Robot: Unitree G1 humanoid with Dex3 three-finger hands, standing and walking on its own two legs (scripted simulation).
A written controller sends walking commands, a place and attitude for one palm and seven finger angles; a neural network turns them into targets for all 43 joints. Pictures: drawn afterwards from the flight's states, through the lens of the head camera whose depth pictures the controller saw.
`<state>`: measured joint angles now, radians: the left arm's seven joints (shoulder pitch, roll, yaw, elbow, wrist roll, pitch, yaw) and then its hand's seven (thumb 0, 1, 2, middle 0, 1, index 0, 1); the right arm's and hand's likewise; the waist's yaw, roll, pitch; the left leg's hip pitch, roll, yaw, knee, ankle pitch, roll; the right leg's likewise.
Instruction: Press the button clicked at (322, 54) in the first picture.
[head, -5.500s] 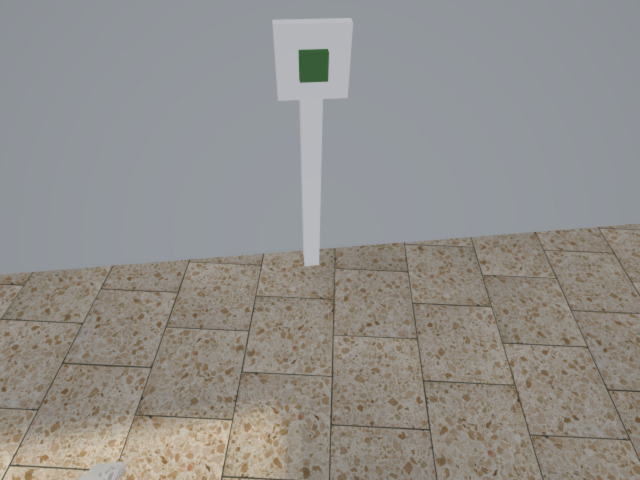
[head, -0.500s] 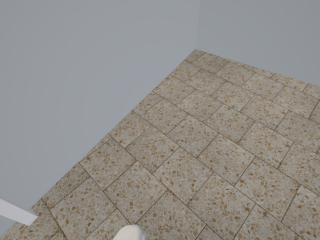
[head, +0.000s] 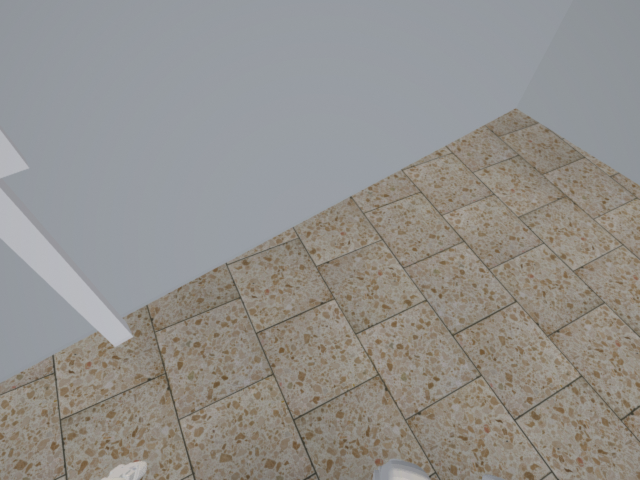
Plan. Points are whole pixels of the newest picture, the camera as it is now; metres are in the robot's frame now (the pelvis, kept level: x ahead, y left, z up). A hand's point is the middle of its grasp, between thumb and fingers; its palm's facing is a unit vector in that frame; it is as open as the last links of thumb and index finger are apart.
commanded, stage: turn to face it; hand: left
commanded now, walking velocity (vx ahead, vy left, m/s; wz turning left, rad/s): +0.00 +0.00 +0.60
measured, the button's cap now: out of the picture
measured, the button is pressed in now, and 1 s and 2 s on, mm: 0 0 0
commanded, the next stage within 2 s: take the last steps up to it in 1.10 s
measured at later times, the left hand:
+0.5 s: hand out of the picture +0.01 +0.17 -0.15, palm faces +0.33 -0.91 -0.27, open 7.4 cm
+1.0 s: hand out of the picture -0.05 +0.22 -0.16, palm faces +0.56 -0.79 -0.25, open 7.4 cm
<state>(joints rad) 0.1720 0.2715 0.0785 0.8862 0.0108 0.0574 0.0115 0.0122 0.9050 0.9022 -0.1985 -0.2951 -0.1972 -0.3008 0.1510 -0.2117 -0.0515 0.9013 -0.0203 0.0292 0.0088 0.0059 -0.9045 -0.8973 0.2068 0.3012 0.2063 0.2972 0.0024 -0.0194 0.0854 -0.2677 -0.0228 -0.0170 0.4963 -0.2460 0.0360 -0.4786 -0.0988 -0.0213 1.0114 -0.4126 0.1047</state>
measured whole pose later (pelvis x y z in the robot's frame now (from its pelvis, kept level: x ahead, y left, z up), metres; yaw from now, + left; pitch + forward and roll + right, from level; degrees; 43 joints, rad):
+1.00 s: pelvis -0.01 +0.00 +0.00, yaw +33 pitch +0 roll -1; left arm 0.19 0.24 0.06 0.92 0.01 0.06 0.02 0.01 0.90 0.90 -0.20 -0.30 -0.20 -0.30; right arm 0.18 -0.18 -0.03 0.92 -0.02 0.03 0.00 0.01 -0.90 -0.90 0.21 0.30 0.21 0.30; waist -0.01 -0.01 0.05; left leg -0.24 -0.04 -0.02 0.45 -0.20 0.05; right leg -0.41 -0.08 -0.03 0.91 -0.42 0.09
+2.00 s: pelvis +0.09 +0.09 +0.00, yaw +39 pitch -1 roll +1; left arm 0.18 0.19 0.06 1.04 0.02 0.01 -0.02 0.01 0.91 0.90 -0.20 -0.29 -0.19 -0.30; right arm 0.41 -0.12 -0.03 1.13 -0.03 -0.05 -0.03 0.00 -0.92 -0.90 0.20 0.30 0.20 0.30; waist -0.02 -0.03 0.04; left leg 0.04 0.03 0.16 0.30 -0.31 -0.01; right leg -0.56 -0.12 -0.09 0.83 -0.18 0.02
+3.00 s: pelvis +0.24 +0.11 +0.00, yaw +38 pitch -1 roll +1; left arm 0.26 0.14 0.02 1.06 0.02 0.01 0.03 0.01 0.90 0.90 -0.20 -0.30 -0.20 -0.30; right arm 0.18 -0.18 -0.05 1.07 -0.01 0.04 -0.02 0.01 -0.91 -0.90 0.20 0.30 0.20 0.30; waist 0.01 0.03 0.03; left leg -0.24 0.04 0.03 0.61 -0.35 -0.02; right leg -0.24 -0.01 -0.09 0.53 -0.28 -0.05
